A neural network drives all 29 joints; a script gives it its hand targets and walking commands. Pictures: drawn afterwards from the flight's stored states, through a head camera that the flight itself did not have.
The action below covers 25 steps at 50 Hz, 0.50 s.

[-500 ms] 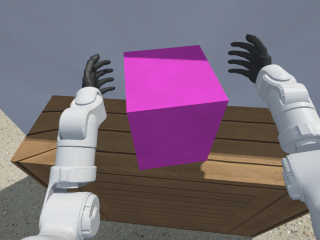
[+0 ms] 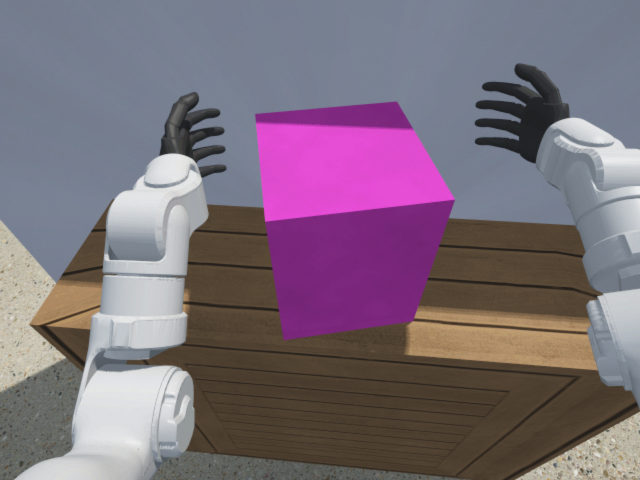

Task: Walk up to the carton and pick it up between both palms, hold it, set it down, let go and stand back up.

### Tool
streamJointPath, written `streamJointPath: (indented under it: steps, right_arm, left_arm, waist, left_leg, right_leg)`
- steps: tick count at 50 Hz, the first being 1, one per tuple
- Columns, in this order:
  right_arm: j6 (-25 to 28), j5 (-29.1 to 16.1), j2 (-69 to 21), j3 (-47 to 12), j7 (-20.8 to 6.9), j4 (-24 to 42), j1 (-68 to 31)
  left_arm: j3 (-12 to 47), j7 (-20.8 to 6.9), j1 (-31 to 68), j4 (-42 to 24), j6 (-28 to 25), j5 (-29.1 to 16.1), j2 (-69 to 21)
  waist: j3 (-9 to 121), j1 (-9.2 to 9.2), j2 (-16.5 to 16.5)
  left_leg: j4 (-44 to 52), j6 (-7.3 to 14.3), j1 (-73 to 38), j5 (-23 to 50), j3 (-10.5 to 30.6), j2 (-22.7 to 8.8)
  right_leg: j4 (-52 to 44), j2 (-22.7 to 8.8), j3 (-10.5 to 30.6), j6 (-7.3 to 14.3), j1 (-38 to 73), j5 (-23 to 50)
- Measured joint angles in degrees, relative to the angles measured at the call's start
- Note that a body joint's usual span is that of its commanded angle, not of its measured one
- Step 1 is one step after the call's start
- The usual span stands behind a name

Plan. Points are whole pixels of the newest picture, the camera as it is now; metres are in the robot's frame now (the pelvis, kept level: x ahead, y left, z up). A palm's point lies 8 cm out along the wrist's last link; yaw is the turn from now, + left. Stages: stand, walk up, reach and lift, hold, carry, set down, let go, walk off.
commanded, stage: set down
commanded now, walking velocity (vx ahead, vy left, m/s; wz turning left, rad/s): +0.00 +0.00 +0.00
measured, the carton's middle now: (338, 223) +0.46 +0.04 +0.08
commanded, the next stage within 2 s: none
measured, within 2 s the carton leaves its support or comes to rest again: neither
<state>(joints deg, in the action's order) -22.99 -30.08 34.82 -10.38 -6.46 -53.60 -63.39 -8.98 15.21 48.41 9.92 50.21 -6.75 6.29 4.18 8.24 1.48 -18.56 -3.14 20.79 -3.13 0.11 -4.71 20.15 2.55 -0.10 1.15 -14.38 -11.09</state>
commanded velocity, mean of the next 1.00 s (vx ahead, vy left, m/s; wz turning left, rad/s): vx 0.00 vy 0.00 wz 0.00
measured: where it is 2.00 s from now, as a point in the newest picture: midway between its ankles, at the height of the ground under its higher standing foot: outside the picture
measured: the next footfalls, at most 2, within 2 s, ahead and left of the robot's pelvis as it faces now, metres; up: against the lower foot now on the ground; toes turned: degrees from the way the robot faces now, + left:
none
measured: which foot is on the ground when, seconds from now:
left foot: down 0.00-1.00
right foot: down 0.00-1.00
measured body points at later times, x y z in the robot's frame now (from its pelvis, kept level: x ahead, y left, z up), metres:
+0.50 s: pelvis -0.01 -0.01 +0.00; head +0.00 -0.02 +0.45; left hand +0.34 +0.19 +0.18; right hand +0.42 -0.21 +0.16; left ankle +0.06 +0.15 -0.74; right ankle -0.01 -0.10 -0.74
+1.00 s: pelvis +0.00 -0.01 +0.00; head +0.01 -0.01 +0.45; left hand +0.30 +0.18 +0.13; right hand +0.36 -0.23 +0.11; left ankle +0.06 +0.15 -0.74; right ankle -0.01 -0.10 -0.74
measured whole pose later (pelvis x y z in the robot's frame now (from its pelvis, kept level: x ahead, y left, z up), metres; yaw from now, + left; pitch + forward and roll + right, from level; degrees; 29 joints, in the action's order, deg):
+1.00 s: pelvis +0.00 -0.01 +0.00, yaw -1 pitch -1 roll +0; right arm -16.3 -26.7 28.5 -4.9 -1.2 -15.8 -19.9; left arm -6.4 13.5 9.8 -20.7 46.8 -3.9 1.2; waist -2.3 2.3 -0.2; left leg -16.0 -3.9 11.3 -3.1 -1.4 -5.1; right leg 21.9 2.9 1.3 2.4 -7.6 -12.9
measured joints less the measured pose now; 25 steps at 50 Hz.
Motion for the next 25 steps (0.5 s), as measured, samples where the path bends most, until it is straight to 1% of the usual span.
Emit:
streamJointPath:
  steps: [6,10,15,20,25]
  right_arm:
    - [1.5,0.5,-1.0,1.3,0.3,5.4,7.1]
    - [2.0,1.5,-1.7,2.8,0.7,10.7,12.3]
    - [2.1,2.6,-2.6,4.0,1.4,16.7,17.4]
    - [2.0,3.2,-3.3,4.3,2.0,19.8,20.1]
    - [2.0,3.9,-4.1,4.3,2.4,20.2,21.8]
  left_arm:
    - [0.1,-1.1,-7.9,-6.8,0.1,0.8,-1.3]
    - [0.6,-0.9,-12.8,-12.0,0.5,0.1,-1.4]
    - [0.9,-0.5,-16.4,-16.7,0.9,-0.7,-1.3]
    - [0.6,-0.3,-17.5,-18.2,1.3,-0.4,-1.6]
    - [-0.1,-0.7,-18.3,-17.3,1.1,0.9,-2.7]
  waist:
    - [-2.3,-1.4,0.1]
    - [-3.3,-2.12,0.1]
    - [-3.6,-2.49,0.0]
    - [-3.3,-2.55,-0.1]
    - [-3.0,-2.51,-0.4]
  left_leg:
    - [0.3,-0.1,-2.0,0.1,0.1,0.0]
    - [0.1,-0.2,-2.0,0.3,0.1,-0.1]
    - [0.1,-0.2,-1.7,0.6,-0.3,-0.3]
    - [0.5,-0.1,-2.4,0.7,-0.8,-0.3]
    - [1.2,0.1,-4.2,0.6,-1.1,-0.2]
  right_leg:
    - [0.1,0.0,-0.1,0.1,1.9,-0.1]
    - [0.9,0.1,-0.1,0.3,1.6,-0.2]
    - [1.8,0.3,0.3,0.4,0.6,-0.3]
    - [2.5,0.3,0.7,0.6,0.6,-0.6]
    - [2.8,0.1,1.0,0.7,1.9,-1.1]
